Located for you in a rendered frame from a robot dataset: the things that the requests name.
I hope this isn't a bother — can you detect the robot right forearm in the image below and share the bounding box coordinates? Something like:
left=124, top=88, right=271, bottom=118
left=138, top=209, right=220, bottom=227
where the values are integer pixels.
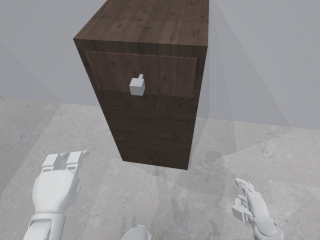
left=252, top=215, right=285, bottom=240

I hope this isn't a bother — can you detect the drawer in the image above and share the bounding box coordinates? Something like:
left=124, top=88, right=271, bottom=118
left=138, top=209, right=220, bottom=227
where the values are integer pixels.
left=85, top=50, right=198, bottom=97

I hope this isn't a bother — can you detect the handle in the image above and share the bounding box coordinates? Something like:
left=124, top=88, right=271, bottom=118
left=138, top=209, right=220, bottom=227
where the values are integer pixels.
left=129, top=74, right=145, bottom=96

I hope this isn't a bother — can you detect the left robot thigh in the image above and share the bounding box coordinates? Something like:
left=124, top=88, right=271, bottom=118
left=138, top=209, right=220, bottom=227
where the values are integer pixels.
left=120, top=227, right=152, bottom=240

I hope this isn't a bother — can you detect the left robot shin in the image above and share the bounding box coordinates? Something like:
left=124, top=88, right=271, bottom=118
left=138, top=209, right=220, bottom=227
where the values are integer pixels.
left=137, top=225, right=146, bottom=230

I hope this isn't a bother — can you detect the robot left hand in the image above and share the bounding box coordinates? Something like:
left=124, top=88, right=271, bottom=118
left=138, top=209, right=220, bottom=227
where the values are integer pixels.
left=32, top=150, right=90, bottom=214

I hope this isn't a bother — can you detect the cabinet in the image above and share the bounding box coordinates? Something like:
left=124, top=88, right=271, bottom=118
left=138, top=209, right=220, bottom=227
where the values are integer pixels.
left=73, top=0, right=210, bottom=170

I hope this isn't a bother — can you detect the robot right hand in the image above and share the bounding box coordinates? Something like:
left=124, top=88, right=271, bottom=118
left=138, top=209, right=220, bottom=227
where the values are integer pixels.
left=232, top=178, right=271, bottom=225

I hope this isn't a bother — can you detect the robot left forearm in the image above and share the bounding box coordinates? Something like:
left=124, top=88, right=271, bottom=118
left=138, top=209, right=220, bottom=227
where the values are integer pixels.
left=23, top=211, right=66, bottom=240

